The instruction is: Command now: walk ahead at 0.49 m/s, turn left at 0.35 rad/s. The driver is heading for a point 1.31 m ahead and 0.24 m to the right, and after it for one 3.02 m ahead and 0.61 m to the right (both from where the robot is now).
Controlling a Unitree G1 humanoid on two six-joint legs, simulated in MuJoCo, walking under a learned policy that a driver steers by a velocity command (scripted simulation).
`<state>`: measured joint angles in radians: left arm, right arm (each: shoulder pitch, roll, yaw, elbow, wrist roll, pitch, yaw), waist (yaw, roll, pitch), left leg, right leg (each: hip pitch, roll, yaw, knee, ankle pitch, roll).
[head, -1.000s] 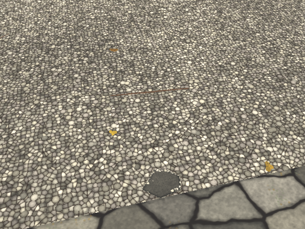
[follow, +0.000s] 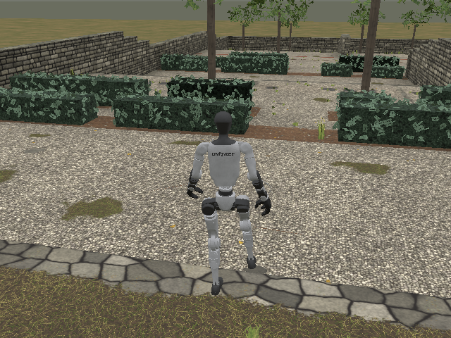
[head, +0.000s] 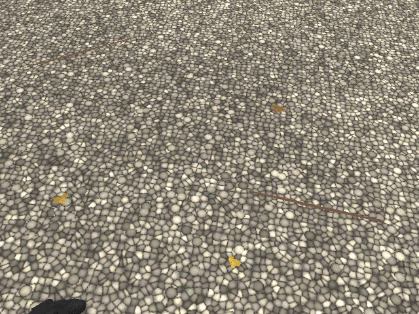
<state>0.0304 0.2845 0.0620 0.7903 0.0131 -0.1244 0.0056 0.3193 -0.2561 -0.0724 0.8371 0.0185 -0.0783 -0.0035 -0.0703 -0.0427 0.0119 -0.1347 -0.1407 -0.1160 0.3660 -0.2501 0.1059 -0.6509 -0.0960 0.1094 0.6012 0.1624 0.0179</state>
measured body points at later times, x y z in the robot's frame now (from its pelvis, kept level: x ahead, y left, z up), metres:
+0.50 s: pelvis +0.30 -0.06 -0.04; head +0.33 -0.07 +0.41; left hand +0.28 +0.19 -0.17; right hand +0.50 -0.29 -0.14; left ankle +0.46 +0.11 -0.72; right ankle +0.24 -0.15 -0.78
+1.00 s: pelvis +0.58 -0.01 -0.04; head +0.60 -0.01 +0.41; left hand +0.73 +0.25 -0.15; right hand +0.61 -0.29 -0.16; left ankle +0.54 +0.08 -0.78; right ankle +0.72 -0.20 -0.71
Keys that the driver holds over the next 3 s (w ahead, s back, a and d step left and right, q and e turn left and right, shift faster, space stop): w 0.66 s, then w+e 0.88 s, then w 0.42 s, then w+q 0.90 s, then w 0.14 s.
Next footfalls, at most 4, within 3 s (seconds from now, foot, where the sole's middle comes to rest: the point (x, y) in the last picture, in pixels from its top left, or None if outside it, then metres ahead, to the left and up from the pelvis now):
0.18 right None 0.28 -0.15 -0.82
0.68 left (173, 288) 0.58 0.08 -0.82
1.22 right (242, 215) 0.85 -0.18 -0.82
1.70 left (210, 151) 1.18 -0.09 -0.82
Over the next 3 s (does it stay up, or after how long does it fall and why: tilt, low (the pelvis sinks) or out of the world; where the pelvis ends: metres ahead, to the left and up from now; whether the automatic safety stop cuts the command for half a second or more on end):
stays up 1.60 -0.30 -0.04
